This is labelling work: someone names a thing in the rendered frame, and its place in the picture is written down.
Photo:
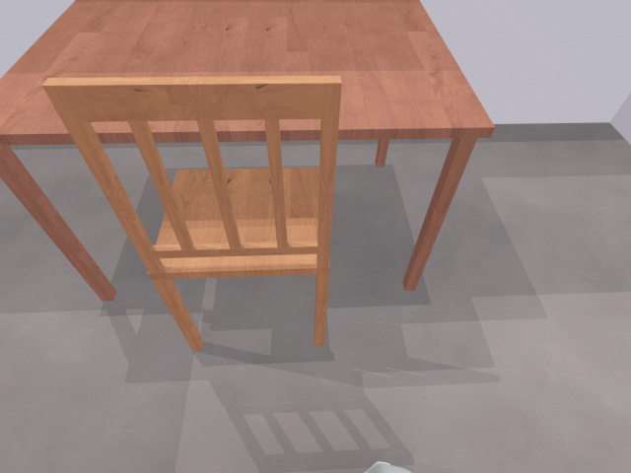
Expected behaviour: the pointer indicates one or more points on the chair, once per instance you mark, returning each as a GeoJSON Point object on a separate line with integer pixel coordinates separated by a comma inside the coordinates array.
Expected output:
{"type": "Point", "coordinates": [218, 222]}

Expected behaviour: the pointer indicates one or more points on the table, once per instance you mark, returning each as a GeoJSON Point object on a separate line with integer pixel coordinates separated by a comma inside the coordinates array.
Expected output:
{"type": "Point", "coordinates": [399, 81]}

